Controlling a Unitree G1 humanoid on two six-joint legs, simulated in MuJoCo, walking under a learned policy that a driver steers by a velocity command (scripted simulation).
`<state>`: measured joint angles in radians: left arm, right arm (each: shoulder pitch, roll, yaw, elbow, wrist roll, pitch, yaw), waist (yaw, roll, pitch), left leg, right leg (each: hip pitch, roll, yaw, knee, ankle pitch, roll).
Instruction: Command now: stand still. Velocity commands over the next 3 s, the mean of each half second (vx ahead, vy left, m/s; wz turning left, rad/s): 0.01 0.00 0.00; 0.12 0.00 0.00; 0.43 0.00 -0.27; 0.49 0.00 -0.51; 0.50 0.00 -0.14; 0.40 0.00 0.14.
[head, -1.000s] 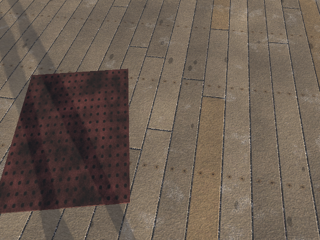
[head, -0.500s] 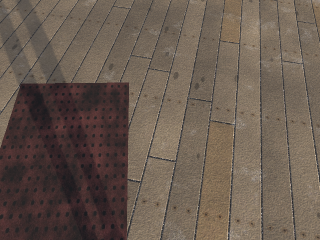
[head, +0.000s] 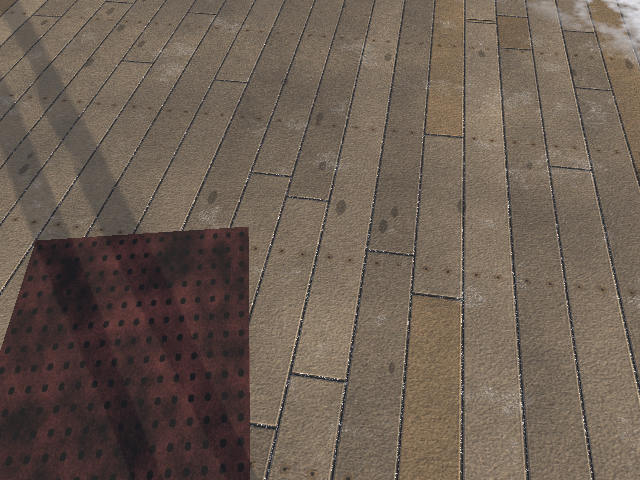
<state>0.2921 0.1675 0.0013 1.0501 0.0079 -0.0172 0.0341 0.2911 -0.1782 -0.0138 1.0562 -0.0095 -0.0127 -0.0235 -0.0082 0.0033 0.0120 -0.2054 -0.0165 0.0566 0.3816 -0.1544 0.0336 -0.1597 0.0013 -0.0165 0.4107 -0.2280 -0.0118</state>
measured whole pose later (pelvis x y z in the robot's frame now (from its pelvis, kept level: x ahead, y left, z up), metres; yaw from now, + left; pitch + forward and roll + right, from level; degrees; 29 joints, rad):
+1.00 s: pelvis +0.06 +0.01 -0.01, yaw +0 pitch +0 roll +0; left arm 0.45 0.17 0.05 1.15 0.01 -0.02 0.03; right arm 0.33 -0.15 -0.02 1.09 -0.02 -0.04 0.00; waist 0.02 -0.03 -0.02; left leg -0.27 0.00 0.08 0.60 -0.38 0.07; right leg -0.10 0.01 0.00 0.43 -0.33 -0.04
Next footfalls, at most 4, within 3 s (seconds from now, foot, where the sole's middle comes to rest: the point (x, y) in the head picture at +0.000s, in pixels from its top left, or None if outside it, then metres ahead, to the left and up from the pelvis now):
1.48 right None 0.43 -0.05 -0.78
2.04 left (349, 366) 0.81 -0.04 -0.78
2.58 right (467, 315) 0.95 -0.34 -0.78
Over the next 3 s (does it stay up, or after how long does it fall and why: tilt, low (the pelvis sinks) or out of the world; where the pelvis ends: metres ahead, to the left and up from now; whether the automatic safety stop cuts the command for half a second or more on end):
stays up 1.02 -0.30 0.00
